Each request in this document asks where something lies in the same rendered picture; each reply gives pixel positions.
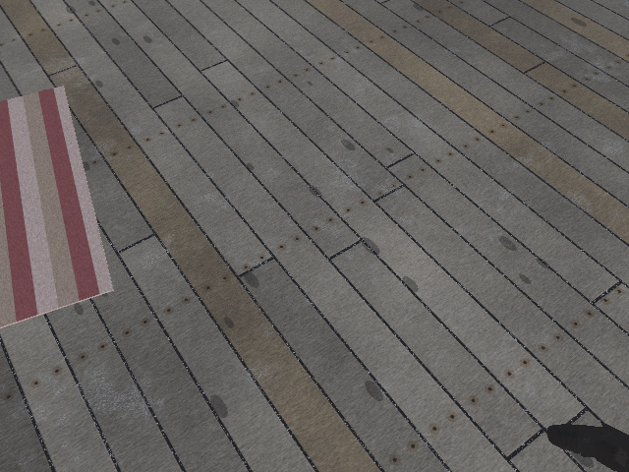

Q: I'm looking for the robot right hand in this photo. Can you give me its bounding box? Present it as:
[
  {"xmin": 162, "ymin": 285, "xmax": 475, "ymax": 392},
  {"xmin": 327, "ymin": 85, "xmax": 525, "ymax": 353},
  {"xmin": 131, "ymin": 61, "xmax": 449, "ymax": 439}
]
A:
[{"xmin": 547, "ymin": 424, "xmax": 629, "ymax": 472}]

